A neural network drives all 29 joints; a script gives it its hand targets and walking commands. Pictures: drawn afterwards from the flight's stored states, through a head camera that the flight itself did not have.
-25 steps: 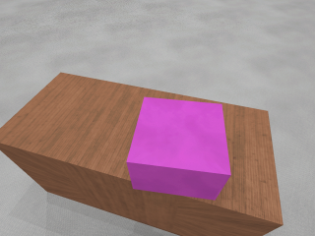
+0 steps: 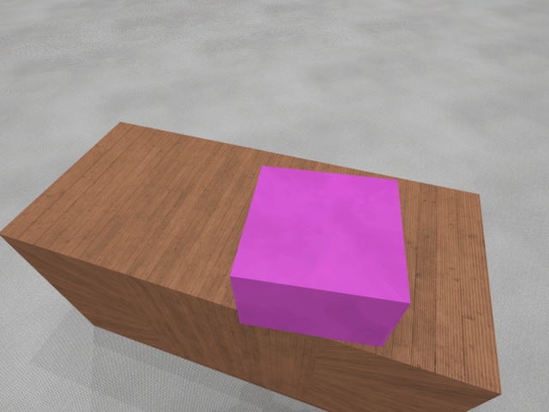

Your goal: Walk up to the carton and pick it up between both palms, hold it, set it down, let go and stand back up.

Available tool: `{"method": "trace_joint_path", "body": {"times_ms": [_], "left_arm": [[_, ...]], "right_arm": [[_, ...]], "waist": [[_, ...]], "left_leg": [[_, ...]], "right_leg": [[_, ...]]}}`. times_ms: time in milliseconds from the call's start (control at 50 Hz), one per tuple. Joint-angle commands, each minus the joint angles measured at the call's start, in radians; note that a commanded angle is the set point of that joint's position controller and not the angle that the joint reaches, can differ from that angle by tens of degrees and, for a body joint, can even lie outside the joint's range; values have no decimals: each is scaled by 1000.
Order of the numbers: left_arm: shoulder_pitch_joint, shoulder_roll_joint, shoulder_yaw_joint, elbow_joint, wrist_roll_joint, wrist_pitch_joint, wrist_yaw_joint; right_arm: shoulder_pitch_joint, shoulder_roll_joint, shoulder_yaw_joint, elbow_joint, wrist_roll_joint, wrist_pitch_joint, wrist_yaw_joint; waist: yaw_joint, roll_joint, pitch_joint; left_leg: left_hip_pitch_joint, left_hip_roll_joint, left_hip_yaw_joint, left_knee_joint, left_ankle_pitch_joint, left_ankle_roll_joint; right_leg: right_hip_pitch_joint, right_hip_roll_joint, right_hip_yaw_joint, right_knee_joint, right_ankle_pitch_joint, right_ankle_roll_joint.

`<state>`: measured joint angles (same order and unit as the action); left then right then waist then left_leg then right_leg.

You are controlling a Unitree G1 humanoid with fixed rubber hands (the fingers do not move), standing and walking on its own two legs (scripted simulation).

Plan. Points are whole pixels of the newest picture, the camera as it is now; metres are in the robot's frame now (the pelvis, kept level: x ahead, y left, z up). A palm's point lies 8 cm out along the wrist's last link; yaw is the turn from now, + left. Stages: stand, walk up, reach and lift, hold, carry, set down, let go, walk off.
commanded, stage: walk up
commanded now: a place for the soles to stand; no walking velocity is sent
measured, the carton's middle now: (318, 251) +0.44 -0.07 -0.09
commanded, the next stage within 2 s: reach and lift in 0.26 s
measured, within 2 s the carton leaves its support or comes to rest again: neither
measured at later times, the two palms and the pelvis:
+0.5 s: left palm (136, 408) +0.17 +0.23 -0.12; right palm out of the picture +0.15 -0.27 -0.13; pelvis -0.02 -0.03 -0.03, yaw -4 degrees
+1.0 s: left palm (142, 411) +0.17 +0.22 -0.10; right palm out of the picture +0.15 -0.25 -0.09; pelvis +0.00 -0.05 -0.01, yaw -4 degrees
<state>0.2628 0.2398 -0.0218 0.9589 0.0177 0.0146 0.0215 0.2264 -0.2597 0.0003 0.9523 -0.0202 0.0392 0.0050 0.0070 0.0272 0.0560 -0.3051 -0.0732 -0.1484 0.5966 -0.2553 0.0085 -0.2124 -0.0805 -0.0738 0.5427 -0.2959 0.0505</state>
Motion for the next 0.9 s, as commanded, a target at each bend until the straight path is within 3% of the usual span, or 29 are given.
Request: {"method": "trace_joint_path", "body": {"times_ms": [0,40,100,180,240,260,280,300,320,360,420,440,480,520,560,640,720,780,880], "left_arm": [[-38,173,48,-78,2,-9,2],[-20,144,39,-74,-1,-6,-1],[24,128,30,-59,-2,-9,1],[41,162,34,-46,-1,-26,8],[27,199,46,-45,-1,-27,11],[-619,294,43,-399,-31,143,-5],[-513,280,38,-431,-29,267,19],[-490,275,36,-483,-45,350,22],[-451,264,37,-492,-66,413,24],[-342,216,76,-596,-54,499,20],[-216,166,133,-662,-7,531,8],[-155,162,157,-660,13,529,-2],[-74,155,189,-642,39,513,-31],[-42,162,219,-601,59,492,-63],[-78,168,238,-552,61,460,-83],[-191,211,259,-512,52,359,-81],[-288,240,254,-529,18,259,-67],[-309,249,237,-556,-18,202,-61],[-239,255,208,-575,-65,127,-77]], "right_arm": [[32,-146,-32,-59,6,-29,-5],[0,-165,-34,-60,17,-26,-9],[-23,-172,-32,-56,25,-19,-17],[-25,-154,-27,-48,15,-22,-16],[0,-142,-27,-43,6,-25,-13],[-632,-37,-145,-199,-88,-115,-1],[-505,-119,-161,-161,-127,-96,17],[-495,-144,-170,-211,-114,-68,28],[-454,-145,-141,-185,-97,-28,40],[-331,-125,-87,-195,-49,12,64],[-198,-158,-63,-165,38,2,71],[-175,-174,-54,-176,56,-12,66],[-159,-188,-50,-199,75,-47,41],[-160,-166,-37,-210,72,-77,2],[-197,-112,-17,-228,52,-101,-31],[-260,-7,18,-326,36,-144,-51],[-253,47,10,-418,25,-184,-50],[-211,58,-11,-448,17,-215,-57],[-122,45,-26,-403,28,-280,-91]], "waist": [[-18,-63,-41],[-3,-12,-12],[15,35,2],[10,27,-30],[-7,-20,-58],[-75,-37,-137],[-53,-7,-72],[-58,-21,-126],[-41,-33,-149],[-2,-5,-244],[7,100,-285],[8,94,-298],[0,46,-267],[-16,-29,-190],[-16,-93,-100],[35,-109,-16],[68,-75,-77],[53,-52,-150],[4,-28,-233]], "left_leg": [[-6,102,-88,-136,112,19],[-59,126,-157,-213,45,42],[-109,129,-182,-256,-17,50],[-57,88,-105,-157,108,25],[-14,73,-62,-86,142,9],[-100,110,109,7,-103,-47],[-193,113,158,-2,-305,-56],[-216,123,169,-20,-371,-48],[-213,125,172,5,-297,-56],[-110,124,199,33,-112,-59],[41,120,200,39,122,-85],[115,109,206,45,244,-92],[187,76,225,31,331,-95],[180,46,238,-5,301,-73],[125,29,245,-40,204,-44],[32,26,271,-60,54,-9],[23,45,287,-52,0,1],[43,55,286,-36,28,-4],[105,47,269,-22,157,-21]], "right_leg": [[1,-73,56,-119,-8,-125],[14,-9,25,-72,-57,-102],[51,8,29,-64,-69,-101],[49,-59,84,-125,17,-122],[34,-114,127,-163,43,-139],[-287,20,40,134,-176,-80],[-244,39,5,180,-269,-84],[-178,54,-7,201,-272,-82],[-146,50,-7,210,-219,-89],[-149,63,-13,207,-66,-88],[-111,107,-32,186,89,-92],[-92,121,-37,157,160,-87],[-33,131,-32,77,250,-64],[13,114,-17,15,310,-32],[21,90,9,-31,280,-8],[20,51,59,-82,128,-2],[-8,39,82,-91,6,-17],[-19,37,85,-77,32,-25],[20,43,73,-41,246,-12]]}}
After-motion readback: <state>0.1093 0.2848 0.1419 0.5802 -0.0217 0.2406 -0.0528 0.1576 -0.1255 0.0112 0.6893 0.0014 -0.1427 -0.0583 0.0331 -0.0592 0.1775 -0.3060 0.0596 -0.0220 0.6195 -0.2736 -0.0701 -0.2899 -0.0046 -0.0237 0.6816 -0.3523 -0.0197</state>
